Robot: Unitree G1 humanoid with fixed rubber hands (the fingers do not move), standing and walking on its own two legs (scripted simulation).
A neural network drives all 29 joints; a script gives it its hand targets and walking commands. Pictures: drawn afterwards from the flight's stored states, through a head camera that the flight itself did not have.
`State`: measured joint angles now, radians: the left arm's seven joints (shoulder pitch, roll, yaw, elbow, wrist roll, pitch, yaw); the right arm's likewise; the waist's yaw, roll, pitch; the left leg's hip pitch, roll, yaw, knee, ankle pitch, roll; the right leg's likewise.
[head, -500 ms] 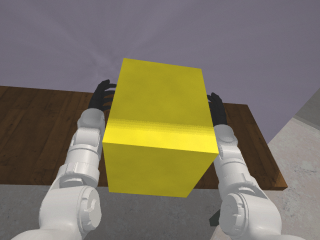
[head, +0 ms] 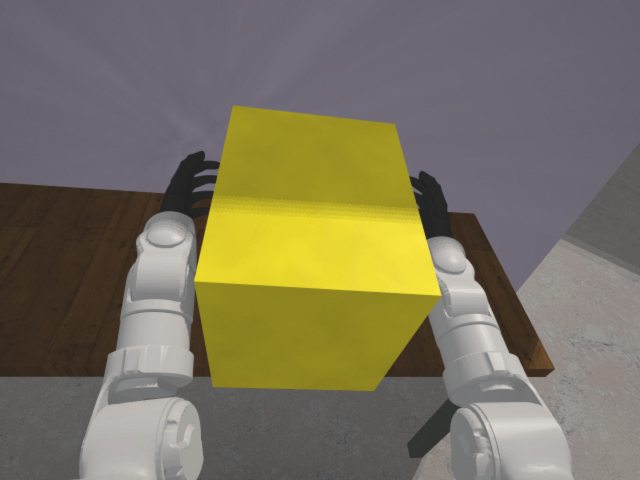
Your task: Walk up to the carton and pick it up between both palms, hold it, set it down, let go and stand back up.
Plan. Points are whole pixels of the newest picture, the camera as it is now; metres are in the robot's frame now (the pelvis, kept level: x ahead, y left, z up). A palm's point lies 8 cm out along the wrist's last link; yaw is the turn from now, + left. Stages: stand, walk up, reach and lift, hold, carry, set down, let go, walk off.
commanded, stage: reach and lift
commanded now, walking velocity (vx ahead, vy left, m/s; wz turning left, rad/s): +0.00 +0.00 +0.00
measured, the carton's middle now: (305, 252) +0.39 +0.01 +0.08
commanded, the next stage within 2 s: hold in 1.34 s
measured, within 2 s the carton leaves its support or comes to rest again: neither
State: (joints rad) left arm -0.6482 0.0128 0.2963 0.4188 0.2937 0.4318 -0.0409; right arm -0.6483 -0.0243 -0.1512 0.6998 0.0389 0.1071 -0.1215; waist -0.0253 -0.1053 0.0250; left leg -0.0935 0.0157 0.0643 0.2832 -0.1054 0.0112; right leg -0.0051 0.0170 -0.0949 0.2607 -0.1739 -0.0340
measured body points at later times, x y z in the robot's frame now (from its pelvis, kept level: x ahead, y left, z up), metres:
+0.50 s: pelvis -0.01 +0.02 +0.00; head -0.03 +0.05 +0.45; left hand +0.39 +0.17 +0.17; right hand +0.37 -0.15 +0.16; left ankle +0.04 +0.11 -0.75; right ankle -0.01 -0.09 -0.75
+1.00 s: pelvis +0.00 +0.01 +0.00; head -0.04 +0.03 +0.45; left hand +0.38 +0.17 +0.19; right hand +0.37 -0.15 +0.17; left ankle +0.04 +0.11 -0.75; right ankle -0.01 -0.09 -0.75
